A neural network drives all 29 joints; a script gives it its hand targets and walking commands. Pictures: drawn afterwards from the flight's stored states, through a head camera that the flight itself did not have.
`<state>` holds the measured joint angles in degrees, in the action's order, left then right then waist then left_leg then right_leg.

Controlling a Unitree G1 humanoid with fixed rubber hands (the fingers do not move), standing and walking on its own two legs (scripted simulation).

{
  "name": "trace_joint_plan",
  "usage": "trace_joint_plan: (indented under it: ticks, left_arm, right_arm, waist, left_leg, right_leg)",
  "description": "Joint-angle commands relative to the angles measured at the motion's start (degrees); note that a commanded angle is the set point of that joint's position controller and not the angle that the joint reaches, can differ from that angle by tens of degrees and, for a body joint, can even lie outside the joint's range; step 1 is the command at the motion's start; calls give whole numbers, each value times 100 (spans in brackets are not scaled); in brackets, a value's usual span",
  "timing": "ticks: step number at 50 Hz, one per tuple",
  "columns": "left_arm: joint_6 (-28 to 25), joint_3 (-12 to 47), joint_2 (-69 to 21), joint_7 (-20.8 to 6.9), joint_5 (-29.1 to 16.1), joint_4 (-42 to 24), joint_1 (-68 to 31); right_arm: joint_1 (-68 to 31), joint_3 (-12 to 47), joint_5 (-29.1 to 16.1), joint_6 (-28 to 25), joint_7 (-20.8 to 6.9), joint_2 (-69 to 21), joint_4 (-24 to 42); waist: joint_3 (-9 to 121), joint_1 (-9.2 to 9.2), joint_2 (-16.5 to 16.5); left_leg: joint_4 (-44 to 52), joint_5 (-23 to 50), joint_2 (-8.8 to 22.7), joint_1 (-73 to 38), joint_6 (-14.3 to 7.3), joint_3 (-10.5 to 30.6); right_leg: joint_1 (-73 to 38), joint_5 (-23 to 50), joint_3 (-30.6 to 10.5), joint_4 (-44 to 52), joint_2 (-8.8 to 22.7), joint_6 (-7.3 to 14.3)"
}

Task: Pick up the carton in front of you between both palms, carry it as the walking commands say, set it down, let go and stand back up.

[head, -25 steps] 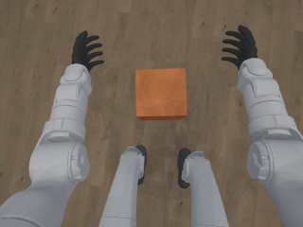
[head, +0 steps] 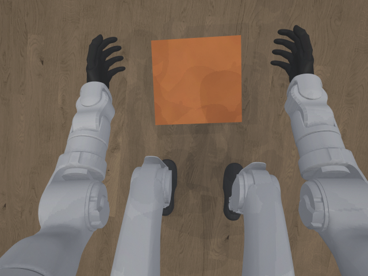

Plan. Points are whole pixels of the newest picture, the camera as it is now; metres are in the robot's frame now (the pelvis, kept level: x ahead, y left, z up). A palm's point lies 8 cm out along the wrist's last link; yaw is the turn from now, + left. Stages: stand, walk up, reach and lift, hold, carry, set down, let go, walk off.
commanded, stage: reach and lift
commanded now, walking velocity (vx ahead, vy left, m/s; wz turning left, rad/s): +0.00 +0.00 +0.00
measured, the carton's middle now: (196, 88) +0.47 +0.03 -0.38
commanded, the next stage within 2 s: none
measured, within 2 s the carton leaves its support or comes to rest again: leaves its support in 1.32 s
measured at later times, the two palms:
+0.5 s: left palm (127, 85) +0.47 +0.21 -0.32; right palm (269, 79) +0.49 -0.16 -0.33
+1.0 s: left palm (138, 82) +0.47 +0.18 -0.31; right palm (256, 76) +0.50 -0.13 -0.31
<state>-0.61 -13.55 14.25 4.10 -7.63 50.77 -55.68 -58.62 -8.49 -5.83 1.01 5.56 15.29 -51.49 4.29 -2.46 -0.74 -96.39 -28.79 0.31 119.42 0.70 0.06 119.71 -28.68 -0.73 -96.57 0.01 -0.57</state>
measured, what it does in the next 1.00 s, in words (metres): lowers itself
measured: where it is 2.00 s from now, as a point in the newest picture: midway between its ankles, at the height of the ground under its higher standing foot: (199, 199)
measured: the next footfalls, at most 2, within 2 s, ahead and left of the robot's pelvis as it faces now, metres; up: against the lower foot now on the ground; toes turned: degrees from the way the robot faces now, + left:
none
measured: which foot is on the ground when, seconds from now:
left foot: down 0.00-1.00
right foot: down 0.00-1.00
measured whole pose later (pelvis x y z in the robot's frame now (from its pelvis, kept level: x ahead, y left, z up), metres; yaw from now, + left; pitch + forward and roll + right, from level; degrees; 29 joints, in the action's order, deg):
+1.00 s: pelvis -0.04 +0.00 -0.13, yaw +1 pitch +39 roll +1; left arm -2.5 -0.4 15.6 8.0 -17.3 65.9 -77.9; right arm -80.8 3.0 -15.3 -1.9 7.7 18.1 -68.1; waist -16.4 -2.8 0.4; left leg -121.8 -29.4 -0.8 131.8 1.1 0.2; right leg 132.0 -30.0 -1.2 -122.5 0.4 -0.5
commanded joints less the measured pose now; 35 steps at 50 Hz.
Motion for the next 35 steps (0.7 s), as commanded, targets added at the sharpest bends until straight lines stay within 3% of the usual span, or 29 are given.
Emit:
trace_joint_plan:
  ticks: [1, 8, 12, 17, 23, 27, 35]
  left_arm:
    - [-19, 199, 923, 137, -344, -859, -1315]
    - [162, 391, 1040, 281, -531, -106, -2108]
    - [115, 469, 1069, 265, -553, 493, -2631]
    - [-38, 655, 1209, 280, -675, 873, -3209]
    - [-185, 972, 1341, 359, -1008, 743, -3452]
    - [-168, 1346, 805, 372, -1334, 753, -3091]
    - [-201, 930, 805, 376, -910, 946, -2722]
  right_arm:
    - [-1590, 187, -338, -48, 106, 814, 897]
    - [-2381, 352, -585, 130, 174, 888, -35]
    - [-2859, 435, -651, 62, 150, 1027, -706]
    - [-3410, 580, -825, -115, 167, 1277, -1064]
    - [-3627, 889, -1148, -264, 226, 1390, -832]
    - [-3314, 1117, -1256, -285, 164, 1153, -756]
    - [-2870, 786, -884, -257, 90, 869, -1078]
  waist:
    - [6734, -81, -213]
    - [5236, -139, -135]
    - [4486, -132, -88]
    - [4371, -140, -94]
    - [5293, -195, -116]
    - [5547, -67, -138]
    - [4224, -68, -89]
  left_leg:
    - [-130, 2779, -335, -3270, 236, -197]
    - [-609, 922, -184, -2333, 209, -257]
    - [-883, 458, -97, -1993, 170, -173]
    - [-1292, 616, -36, -1963, 166, -115]
    - [-1737, 1400, -59, -2460, 175, -154]
    - [-1804, 1767, -173, -2625, 203, -165]
    - [-1717, 1463, -227, -1818, 200, -151]
  right_leg:
    - [-3712, 2610, 175, -311, -395, -158]
    - [-2700, 707, 184, -759, -251, -107]
    - [-2210, 239, 131, -1019, -161, -73]
    - [-2170, 407, 78, -1436, -114, -47]
    - [-2793, 1208, 74, -1896, -124, -39]
    - [-2977, 1533, 145, -2015, -138, -34]
    - [-2021, 1242, 82, -1909, -185, -78]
